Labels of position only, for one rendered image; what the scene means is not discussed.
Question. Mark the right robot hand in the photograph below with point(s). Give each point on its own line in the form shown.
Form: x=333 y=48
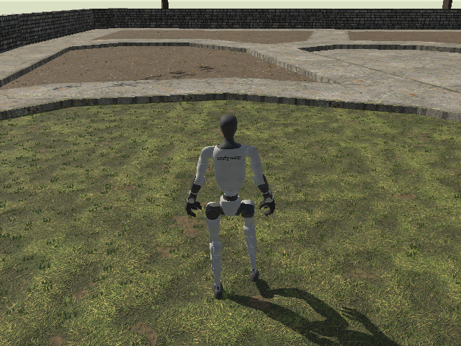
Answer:
x=271 y=205

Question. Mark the left robot thigh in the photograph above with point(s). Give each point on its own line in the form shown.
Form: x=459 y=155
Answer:
x=213 y=224

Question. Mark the right robot upper arm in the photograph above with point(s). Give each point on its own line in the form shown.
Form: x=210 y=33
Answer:
x=255 y=161

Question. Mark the right robot thigh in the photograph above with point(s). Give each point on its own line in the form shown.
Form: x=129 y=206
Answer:
x=247 y=210

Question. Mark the robot left forearm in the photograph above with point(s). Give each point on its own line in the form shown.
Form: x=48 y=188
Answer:
x=194 y=190

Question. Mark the left robot hand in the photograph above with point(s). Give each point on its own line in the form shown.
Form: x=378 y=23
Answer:
x=194 y=206

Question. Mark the left robot upper arm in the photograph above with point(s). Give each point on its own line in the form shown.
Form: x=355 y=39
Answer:
x=206 y=153

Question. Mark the robot right forearm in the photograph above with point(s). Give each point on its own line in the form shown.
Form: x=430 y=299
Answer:
x=266 y=191

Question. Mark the robot thigh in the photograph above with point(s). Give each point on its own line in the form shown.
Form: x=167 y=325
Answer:
x=213 y=224
x=247 y=210

